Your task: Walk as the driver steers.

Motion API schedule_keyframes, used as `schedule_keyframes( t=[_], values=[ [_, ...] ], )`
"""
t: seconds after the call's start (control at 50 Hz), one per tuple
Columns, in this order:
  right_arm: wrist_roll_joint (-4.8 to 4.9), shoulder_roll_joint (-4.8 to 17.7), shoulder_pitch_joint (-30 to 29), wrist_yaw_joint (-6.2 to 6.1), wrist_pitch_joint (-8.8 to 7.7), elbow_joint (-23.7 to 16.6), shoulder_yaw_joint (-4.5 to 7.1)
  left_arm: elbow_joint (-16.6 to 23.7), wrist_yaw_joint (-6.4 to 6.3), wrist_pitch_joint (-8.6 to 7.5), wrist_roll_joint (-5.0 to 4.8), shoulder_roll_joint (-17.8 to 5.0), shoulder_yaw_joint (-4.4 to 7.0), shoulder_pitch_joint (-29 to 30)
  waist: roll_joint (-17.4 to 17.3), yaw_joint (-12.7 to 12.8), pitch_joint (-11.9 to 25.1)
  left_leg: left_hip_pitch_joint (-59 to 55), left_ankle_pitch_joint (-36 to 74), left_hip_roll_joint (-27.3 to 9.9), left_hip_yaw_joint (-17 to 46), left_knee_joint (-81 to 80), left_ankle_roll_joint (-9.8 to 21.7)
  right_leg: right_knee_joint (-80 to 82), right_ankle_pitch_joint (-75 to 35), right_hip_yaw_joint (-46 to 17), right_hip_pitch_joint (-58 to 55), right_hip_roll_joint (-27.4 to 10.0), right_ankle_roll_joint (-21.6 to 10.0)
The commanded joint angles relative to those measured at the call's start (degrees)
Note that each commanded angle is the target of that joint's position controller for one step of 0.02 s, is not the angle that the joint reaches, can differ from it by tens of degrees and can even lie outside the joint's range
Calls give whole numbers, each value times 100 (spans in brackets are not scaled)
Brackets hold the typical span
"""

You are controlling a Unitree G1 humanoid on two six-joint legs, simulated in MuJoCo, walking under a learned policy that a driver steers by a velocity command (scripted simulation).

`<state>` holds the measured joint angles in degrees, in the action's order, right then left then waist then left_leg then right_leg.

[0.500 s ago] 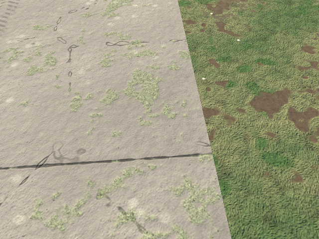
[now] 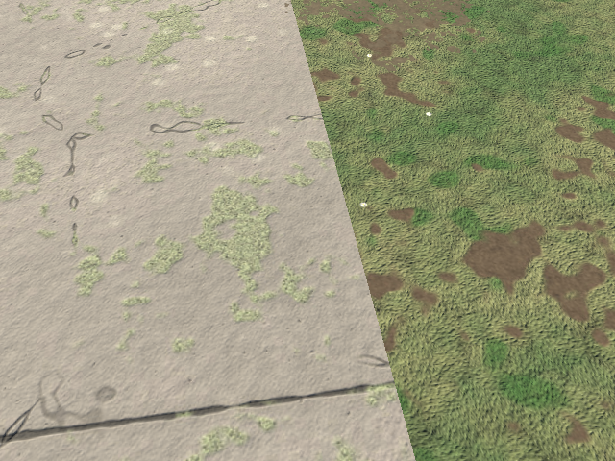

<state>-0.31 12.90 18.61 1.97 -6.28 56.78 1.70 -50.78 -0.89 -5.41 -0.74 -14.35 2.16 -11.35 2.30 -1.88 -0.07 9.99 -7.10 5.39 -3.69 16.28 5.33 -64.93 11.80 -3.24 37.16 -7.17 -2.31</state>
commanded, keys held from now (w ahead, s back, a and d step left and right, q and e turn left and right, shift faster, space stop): w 1.00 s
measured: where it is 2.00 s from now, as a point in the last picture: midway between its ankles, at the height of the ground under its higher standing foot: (315, 263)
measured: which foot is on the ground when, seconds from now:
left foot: down 0.00-0.32, up 0.34-0.84, down 0.86-1.00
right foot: up 0.00-0.28, down 0.30-0.86, up 0.88-1.00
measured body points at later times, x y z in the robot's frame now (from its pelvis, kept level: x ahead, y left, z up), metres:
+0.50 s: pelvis +0.27 -0.08 +0.00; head +0.29 -0.10 +0.45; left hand +0.33 +0.18 -0.12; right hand +0.36 -0.35 -0.14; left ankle +0.27 +0.08 -0.66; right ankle +0.29 -0.16 -0.74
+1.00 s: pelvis +0.55 -0.01 -0.01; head +0.57 +0.00 +0.44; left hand +0.57 +0.25 -0.15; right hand +0.67 -0.27 -0.13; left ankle +0.61 +0.07 -0.74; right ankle +0.45 -0.16 -0.65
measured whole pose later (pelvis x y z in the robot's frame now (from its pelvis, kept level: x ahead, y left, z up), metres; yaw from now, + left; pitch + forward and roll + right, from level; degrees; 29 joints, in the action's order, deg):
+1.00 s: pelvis +0.55 -0.01 -0.01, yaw +1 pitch +2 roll +0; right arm 0.1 14.0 9.5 2.0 -5.8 51.5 3.1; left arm -55.4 -0.2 -5.6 -1.4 -14.5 2.8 -17.6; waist 1.4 0.2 -1.5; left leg 20.2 -8.5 1.7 -3.7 27.0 3.8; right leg -67.5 21.0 -1.6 23.2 -2.6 -2.9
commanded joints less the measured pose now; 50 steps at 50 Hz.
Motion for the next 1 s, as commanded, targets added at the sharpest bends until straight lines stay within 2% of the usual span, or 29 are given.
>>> schedule_keyframes(
  t=[0.02, 0.1, 0.2, 0.24, 0.26, 0.28, 0.3, 0.32, 0.34, 0.36, 0.38, 0.4, 0.42, 0.44, 0.48, 0.56, 0.64, 0.74, 0.8, 0.82, 0.84, 0.86, 0.88, 0.9, 0.92, 0.94, 0.96, 0.98, 1.0],
  values=[
    [10, 761, -225, -114, -93, -320, 123, 243, -37, 32, 68, -239, 66, -189, -437, 267, -304, 536, 374, -1627, 1244, -1161, 987, 831, -872, -18, 173, -245, 157],
    [98, 919, 223, -195, -21, -226, 151, 475, 28, -28, 21, -164, 33, 716, -454, -59, -307, 64, 463, -1529, 953, -1065, 726, 2432, -1732, 193, 8, 8, 204],
    [147, 971, 649, -206, 94, -31, 179, 755, 199, -81, -57, -234, 11, 1435, -543, -280, -466, -814, 320, -1860, 1028, -667, 645, 3290, -1291, 251, 8, 178, 105],
    [152, 1039, 607, -220, 152, -16, 214, 798, 261, -133, -58, -351, 45, 1338, -613, -145, -405, -1073, 560, -2004, 1106, -368, 559, 3530, -841, 290, -273, 263, -57],
    [152, 1084, 507, -224, 183, -35, 227, 747, 272, -157, -54, -446, 93, 1067, -676, 40, -267, -1095, 1113, -1993, 1073, -65, 493, 3643, -672, 397, -715, 383, -147],
    [134, 1050, 382, -224, 213, -72, 208, 568, 261, -171, -41, -621, 199, 443, -657, 387, 82, -1015, 2066, -1773, 875, 668, 370, 3775, -606, 553, -1568, 576, -278],
    [65, 853, 321, -221, 220, -157, 129, 254, 220, -185, -24, -978, 361, -670, -457, 826, 811, -398, 2260, -1418, 568, 2044, 186, 3665, -744, 278, -3109, 348, -529],
    [-4, 320, 740, -192, 128, -325, -46, 109, 190, -158, 93, -1651, 520, -1583, 749, 863, 1755, 1697, 403, -652, 106, 4375, -216, 3779, -535, -1896, -5413, -1134, -1284],
    [108, 174, 953, -156, -27, -241, -107, 22, 225, -129, 71, -1425, 458, -1777, 1492, 808, 2253, 3001, -2426, -174, 716, 5587, -294, 4707, 163, -3915, -6123, -1699, -1775],
    [244, 833, 502, -134, -126, -322, 56, 99, 234, -144, 37, -986, 319, -1345, 915, 771, 1490, 3540, -2199, -575, 1067, 6095, -165, 4793, 364, -3347, -5502, -1500, -1467],
    [287, 946, 46, -137, -156, -459, 89, 237, 228, -134, 30, -740, 238, -803, 543, 623, 932, 3536, -1642, -893, 914, 5986, -91, 4861, 4, -2430, -4683, -1274, -1236],
    [221, 866, -172, -172, -126, -488, 102, 306, 257, -127, 49, -574, 175, -363, 125, 438, 533, 3280, -1182, -1120, 792, 5622, -125, 5081, -475, -1797, -3869, -1003, -1121],
    [144, 812, -189, -203, -50, -488, 146, 325, 280, -140, 76, -422, 130, -156, 137, 262, 322, 2969, -884, -1295, 801, 5236, -149, 5283, -745, -1347, -3351, -762, -1009],
    [129, 673, -78, -207, 35, -461, 142, 275, 302, -142, 103, -360, 112, -126, 225, 140, 240, 2673, -706, -1350, 778, 5058, -184, 5453, -887, -1086, -3026, -626, -975],
    [113, 496, 12, -220, 145, -444, 137, 123, 294, -174, 100, -459, 144, -340, 185, 44, 133, 2607, -482, -1355, 692, 4828, -263, 5622, -1454, -729, -2804, -527, -1061],
    [54, 493, -805, -230, 171, -742, 172, -78, 165, -128, 95, -638, 188, -737, 62, 175, -108, 3257, 459, -1374, 664, 3695, -415, 5771, -1928, -378, -3041, -509, -1056],
    [84, 377, -1623, -164, 127, -963, 130, -213, 86, -82, 42, -718, 190, -1045, 102, 414, -282, 3031, 1328, -1189, 475, 2367, -413, 5891, -1569, -63, -3151, -371, -894],
    [146, 398, -2366, -27, 67, -1247, 93, -485, 45, 20, -9, -765, 226, -1475, 111, 607, -555, 3189, 1069, -1061, 439, 1605, -287, 5646, -1493, -82, -3982, -680, -865],
    [155, 522, -2299, 63, 5, -1313, 127, -525, 7, 96, -28, -856, 279, -1385, 191, 431, -444, 2771, 475, -927, 344, 1352, -90, 5224, -2166, -88, -4321, -838, -751],
    [151, 636, -2012, 65, -11, -1251, 183, -502, 3, 119, -23, -914, 296, -1272, 282, 252, -246, 2224, 306, -765, 208, 1310, -7, 4901, -2982, -34, -4312, -800, -690],
    [140, 800, -1393, 45, -16, -1070, 285, -474, 3, 150, -13, -913, 291, -1139, 310, -97, 128, 1311, 295, -548, 22, 1227, 113, 4191, -3910, 131, -4189, -617, -585],
    [131, 1099, -348, 2, -10, -747, 436, -413, 6, 168, 27, -776, 233, -1077, 186, -530, 768, -197, 451, -616, 136, 1320, 305, 2964, -3925, 353, -3576, -292, -409],
    [12, 1620, 590, -50, 8, -574, 567, -294, 38, 112, 100, -376, 99, -1478, -762, -562, 1692, -2465, 226, -2023, 2062, 1365, 951, 774, -1950, 628, -1605, 326, -87],
    [42, 1610, 797, -17, 34, -502, 528, -378, 91, -34, 67, 106, -56, -1866, -1842, -398, 2340, -3477, -675, -2837, 4370, 420, 1482, -615, 2085, 18, -108, 1124, 77],
    [102, 1165, 550, -20, 19, -519, 401, -315, 117, -145, -108, -527, 108, -1353, -1354, -478, 1771, -3043, -1130, -2632, 4145, 171, 1196, -1213, 2029, -454, 499, 772, -51],
    [125, 979, -24, -35, 13, -643, 338, -127, 112, -204, -189, -745, 161, -839, -1056, -337, 988, -2135, -803, -2488, 3300, 37, 961, -1141, 1456, -233, 713, 457, -138],
    [78, 823, -491, -25, 8, -735, 284, -81, 66, -204, -130, -735, 182, -569, -575, -147, 592, -1230, -285, -2285, 2684, -146, 850, -851, 895, -106, 440, 177, -135],
    [16, 665, -731, -2, -10, -759, 239, -78, 31, -148, -57, -653, 223, -547, -533, 58, 337, -562, 95, -2066, 2212, -340, 774, -540, 574, -95, 104, -6, -126],
    [-30, 552, -795, 19, -23, -723, 206, -109, 24, -62, -38, -510, 225, -703, -662, 223, 304, -189, 202, -1913, 1927, -522, 736, -352, 382, -127, -251, -120, -123]
  ],
)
